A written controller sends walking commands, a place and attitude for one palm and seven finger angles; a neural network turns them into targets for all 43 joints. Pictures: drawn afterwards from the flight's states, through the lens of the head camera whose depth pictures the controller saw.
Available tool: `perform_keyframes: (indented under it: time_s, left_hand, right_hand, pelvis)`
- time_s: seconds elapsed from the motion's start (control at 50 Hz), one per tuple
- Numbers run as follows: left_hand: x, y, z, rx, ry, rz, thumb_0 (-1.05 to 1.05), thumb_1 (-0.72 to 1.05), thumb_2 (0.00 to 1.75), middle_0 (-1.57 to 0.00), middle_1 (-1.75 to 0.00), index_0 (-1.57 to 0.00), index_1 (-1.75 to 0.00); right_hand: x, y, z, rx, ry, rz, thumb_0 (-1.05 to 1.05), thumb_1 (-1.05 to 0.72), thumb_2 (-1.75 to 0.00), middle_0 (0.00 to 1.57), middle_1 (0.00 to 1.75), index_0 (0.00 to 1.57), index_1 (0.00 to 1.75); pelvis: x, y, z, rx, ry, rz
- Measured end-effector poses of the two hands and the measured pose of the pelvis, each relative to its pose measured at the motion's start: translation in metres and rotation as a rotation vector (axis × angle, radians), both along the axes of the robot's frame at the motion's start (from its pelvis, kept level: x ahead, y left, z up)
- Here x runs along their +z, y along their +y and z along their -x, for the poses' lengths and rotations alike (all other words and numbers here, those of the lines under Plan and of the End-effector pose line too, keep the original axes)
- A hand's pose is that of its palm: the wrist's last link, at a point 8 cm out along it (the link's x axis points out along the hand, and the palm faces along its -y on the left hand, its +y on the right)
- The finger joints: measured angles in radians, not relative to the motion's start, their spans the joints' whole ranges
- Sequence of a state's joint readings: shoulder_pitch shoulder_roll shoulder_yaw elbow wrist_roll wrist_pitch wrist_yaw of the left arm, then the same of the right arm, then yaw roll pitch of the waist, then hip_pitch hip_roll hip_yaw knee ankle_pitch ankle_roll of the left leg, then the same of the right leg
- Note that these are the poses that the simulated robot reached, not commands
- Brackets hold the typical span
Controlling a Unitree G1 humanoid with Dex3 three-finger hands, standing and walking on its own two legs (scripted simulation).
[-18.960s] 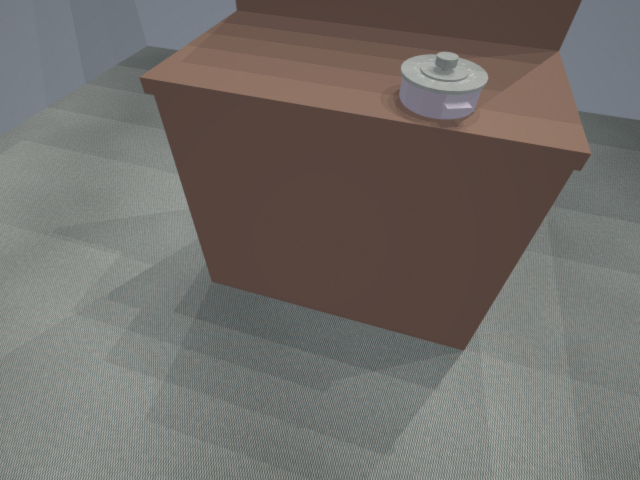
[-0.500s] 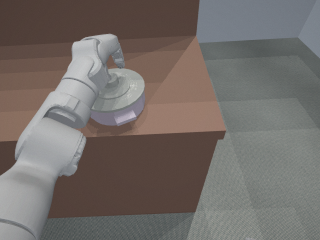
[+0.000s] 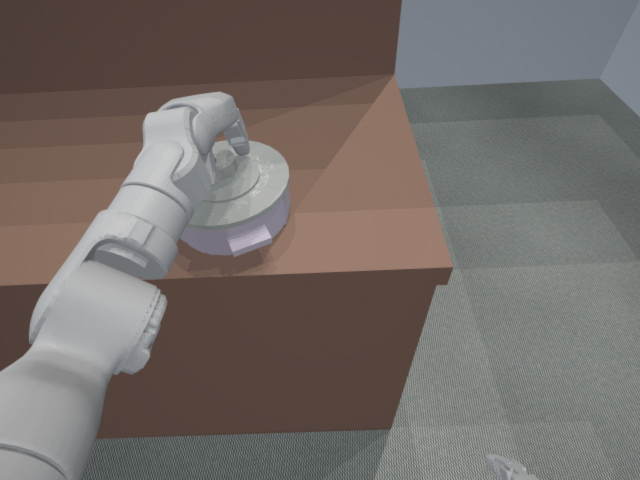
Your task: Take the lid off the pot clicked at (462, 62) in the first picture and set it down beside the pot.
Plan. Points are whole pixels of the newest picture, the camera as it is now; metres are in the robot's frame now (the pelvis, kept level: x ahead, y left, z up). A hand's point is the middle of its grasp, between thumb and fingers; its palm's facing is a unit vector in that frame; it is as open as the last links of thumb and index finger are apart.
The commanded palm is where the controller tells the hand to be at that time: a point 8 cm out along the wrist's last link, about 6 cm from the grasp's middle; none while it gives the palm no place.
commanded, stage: lower the open fingers around the knob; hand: left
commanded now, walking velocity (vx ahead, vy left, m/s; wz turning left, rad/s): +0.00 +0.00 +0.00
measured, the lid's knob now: (219, 164) +0.48 +0.13 +0.16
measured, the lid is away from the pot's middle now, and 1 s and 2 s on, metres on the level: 0.00 0.00 0.00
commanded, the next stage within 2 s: close the fingers and squeeze the knob in 0.10 s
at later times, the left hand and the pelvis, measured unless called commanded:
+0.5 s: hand (208, 167) +0.45 +0.14 +0.18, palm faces -0.34 -0.08 -0.94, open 9.6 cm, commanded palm +0.44 +0.14 +0.23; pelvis -0.01 +0.00 +0.00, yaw +0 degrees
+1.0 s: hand (212, 167) +0.45 +0.13 +0.18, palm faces -0.34 -0.07 -0.94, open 7.7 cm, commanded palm +0.44 +0.14 +0.23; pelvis -0.01 +0.00 +0.00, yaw +0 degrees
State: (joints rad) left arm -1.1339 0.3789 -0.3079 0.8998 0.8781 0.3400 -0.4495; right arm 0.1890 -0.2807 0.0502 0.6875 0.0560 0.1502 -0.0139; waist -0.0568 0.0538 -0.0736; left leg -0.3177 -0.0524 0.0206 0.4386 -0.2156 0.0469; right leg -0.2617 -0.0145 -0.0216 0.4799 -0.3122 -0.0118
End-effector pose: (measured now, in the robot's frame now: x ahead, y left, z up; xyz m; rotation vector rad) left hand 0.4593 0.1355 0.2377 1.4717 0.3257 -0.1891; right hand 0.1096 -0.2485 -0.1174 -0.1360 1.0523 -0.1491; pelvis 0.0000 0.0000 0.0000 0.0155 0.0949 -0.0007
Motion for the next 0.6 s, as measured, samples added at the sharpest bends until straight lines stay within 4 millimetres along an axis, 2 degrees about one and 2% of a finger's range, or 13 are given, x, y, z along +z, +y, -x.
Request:
perform_keyframes:
  time_s: [0.24,0.42,0.6]
  left_hand:
    - [-0.002,0.005,0.009,0.012,-0.002,-0.03,0.0,-0.35,1.71,-0.85,-0.07,-0.89,-0.09]
    - [-0.003,0.003,0.009,0.011,0.017,-0.032,0.0,-0.18,1.29,-0.65,-0.44,-0.69,-0.46]
    - [-0.003,0.004,0.006,0.006,0.023,-0.023,0.0,-0.04,1.12,-0.58,-0.69,-0.62,-0.72]
  right_hand:
    - [0.001,0.004,-0.001,0.005,-0.007,-0.002,0.01,-0.91,-0.9,0.2,0.3,0.2,0.3]
    - [-0.003,0.007,0.015,-0.007,0.025,0.0,0.01,-0.91,-0.9,0.2,0.3,0.2,0.3]
    - [-0.006,0.005,0.03,-0.027,0.055,0.006,0.01,-0.91,-0.9,0.2,0.3,0.2,0.3]
  pelvis:
    - [0.0,0.002,0.005,0.008,-0.006,0.002]
    - [-0.001,0.003,0.009,0.007,-0.007,0.002]
    - [0.0,0.005,0.008,0.001,-0.006,0.002]
